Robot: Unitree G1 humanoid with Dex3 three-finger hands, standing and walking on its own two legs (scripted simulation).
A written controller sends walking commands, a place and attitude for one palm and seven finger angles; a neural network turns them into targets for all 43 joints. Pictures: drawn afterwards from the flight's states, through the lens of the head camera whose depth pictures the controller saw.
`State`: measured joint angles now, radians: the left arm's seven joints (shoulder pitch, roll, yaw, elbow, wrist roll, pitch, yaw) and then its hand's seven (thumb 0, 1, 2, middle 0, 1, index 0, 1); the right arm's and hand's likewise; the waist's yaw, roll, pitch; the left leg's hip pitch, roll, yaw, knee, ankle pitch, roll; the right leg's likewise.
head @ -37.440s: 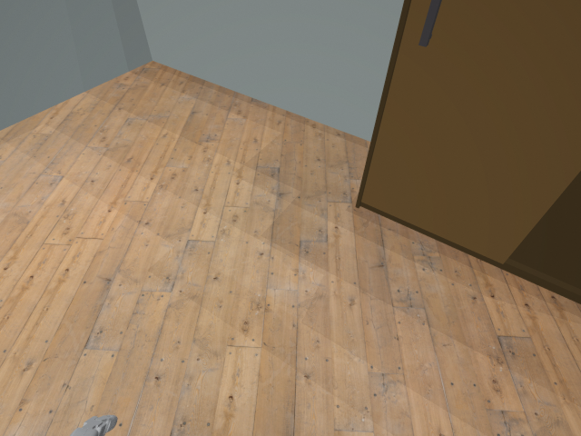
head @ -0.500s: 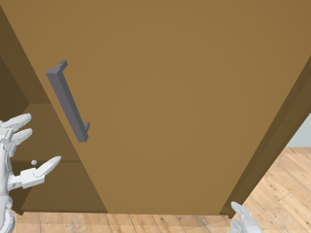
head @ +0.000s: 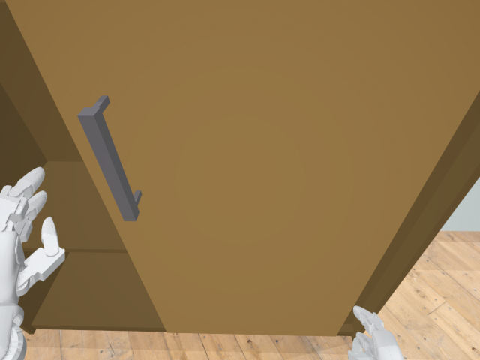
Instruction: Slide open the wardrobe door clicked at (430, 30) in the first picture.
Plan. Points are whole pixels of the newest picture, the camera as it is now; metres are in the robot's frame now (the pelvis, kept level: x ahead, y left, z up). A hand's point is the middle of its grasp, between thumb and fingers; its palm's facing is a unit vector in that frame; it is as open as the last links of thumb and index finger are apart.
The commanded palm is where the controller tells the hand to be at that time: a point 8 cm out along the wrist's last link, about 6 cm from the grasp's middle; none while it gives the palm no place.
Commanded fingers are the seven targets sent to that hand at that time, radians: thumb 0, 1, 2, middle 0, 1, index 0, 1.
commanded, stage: draw the hand back to the body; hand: left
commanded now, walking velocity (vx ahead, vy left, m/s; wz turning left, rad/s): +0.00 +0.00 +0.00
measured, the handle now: (118, 163) +0.37 +0.27 +0.16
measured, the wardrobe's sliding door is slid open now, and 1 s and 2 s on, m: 0.55 0.55 0.55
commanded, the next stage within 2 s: step back with the hand held close in 0.10 s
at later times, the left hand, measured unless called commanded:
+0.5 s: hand (61, 266) +0.17 +0.26 +0.15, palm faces +0.35 -0.82 -0.45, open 7.4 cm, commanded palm +0.12 +0.31 +0.17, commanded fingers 0.00 0.90 0.90 -0.20 -0.30 -0.20 -0.30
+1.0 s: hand (0, 310) +0.11 +0.29 +0.15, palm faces +0.45 -0.78 -0.44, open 7.4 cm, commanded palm +0.05 +0.33 +0.17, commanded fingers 0.00 0.90 0.90 -0.20 -0.30 -0.20 -0.30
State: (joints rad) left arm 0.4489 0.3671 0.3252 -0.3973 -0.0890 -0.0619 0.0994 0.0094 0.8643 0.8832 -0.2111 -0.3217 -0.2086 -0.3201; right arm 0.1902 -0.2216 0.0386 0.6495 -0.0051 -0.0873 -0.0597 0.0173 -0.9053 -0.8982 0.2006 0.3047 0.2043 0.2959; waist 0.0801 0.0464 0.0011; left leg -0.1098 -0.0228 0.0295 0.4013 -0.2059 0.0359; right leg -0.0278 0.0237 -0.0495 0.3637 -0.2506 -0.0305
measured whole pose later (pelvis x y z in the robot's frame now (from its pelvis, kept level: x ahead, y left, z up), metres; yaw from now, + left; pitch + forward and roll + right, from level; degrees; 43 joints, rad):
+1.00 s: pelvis -0.09 +0.02 -0.01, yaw +1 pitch +0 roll -2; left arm 0.49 0.40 0.41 -0.49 -0.01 -0.21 0.13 0.01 0.89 0.90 -0.21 -0.31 -0.21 -0.31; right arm 0.22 -0.22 0.02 0.57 -0.01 -0.08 -0.08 0.02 -0.90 -0.90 0.20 0.30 0.21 0.30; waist 0.03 -0.01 0.03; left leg -0.41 -0.03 0.02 0.55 -0.19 0.08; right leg -0.32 0.03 -0.03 0.50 -0.17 0.00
